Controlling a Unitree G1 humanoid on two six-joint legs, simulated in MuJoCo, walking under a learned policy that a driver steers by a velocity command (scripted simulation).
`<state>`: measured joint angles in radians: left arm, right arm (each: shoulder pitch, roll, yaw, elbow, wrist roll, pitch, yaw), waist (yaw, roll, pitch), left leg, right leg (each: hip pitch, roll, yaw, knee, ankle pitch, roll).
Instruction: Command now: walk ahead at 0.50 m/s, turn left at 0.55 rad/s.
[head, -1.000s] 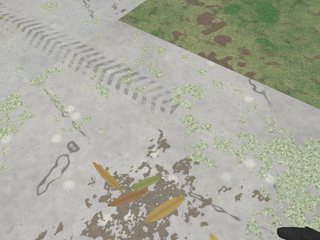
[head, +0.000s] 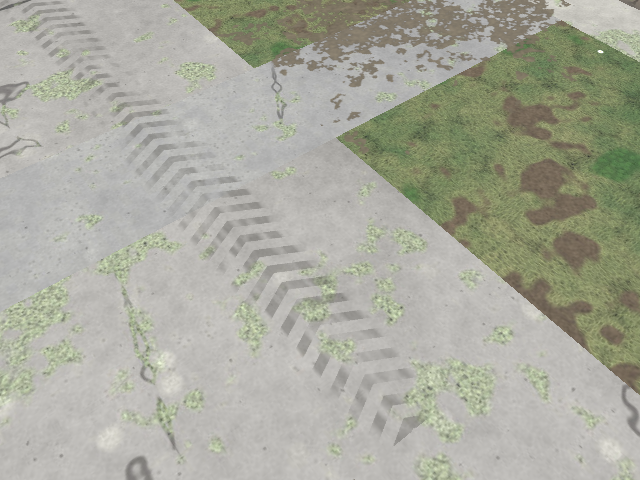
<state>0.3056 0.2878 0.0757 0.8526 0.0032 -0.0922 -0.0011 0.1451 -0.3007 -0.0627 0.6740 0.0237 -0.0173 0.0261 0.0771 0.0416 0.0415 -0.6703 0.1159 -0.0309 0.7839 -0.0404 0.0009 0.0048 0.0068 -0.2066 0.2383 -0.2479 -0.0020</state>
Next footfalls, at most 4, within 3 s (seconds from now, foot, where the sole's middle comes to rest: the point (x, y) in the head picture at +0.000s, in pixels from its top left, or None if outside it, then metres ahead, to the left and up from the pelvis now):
0.14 left None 0.25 0.14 -0.78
0.64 right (348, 433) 0.57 0.01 -0.78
1.10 left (205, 365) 0.70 0.35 -0.78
1.54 right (318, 365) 0.73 0.09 -0.78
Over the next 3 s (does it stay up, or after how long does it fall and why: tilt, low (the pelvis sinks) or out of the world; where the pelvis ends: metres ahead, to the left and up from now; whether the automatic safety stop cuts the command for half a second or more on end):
stays up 0.66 0.22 -0.01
